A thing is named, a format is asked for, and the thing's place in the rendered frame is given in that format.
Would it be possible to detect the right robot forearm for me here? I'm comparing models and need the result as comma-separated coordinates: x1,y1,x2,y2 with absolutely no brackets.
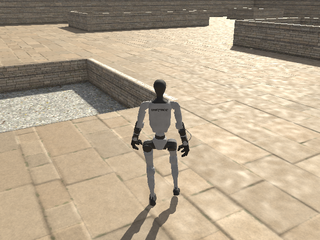
178,122,189,146

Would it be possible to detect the left robot forearm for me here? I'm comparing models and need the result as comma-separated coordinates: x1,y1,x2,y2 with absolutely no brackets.
132,121,142,141

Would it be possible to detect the left robot upper arm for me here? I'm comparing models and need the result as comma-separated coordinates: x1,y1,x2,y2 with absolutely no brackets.
136,101,150,129

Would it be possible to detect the left robot thigh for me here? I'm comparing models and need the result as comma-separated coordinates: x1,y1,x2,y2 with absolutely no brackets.
142,139,155,176

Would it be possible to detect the right robot thigh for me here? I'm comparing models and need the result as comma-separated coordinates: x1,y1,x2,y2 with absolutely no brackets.
166,138,177,164

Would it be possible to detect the right robot upper arm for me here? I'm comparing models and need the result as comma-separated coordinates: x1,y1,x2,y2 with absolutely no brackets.
170,101,183,130

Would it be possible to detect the right robot hand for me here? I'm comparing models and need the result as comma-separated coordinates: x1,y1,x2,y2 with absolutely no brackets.
177,144,190,157

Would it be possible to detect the robot thigh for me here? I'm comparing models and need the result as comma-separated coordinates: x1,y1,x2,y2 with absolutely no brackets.
142,139,155,176
166,138,177,164

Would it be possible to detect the left robot hand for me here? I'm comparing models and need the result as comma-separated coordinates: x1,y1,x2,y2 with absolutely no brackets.
131,139,143,150

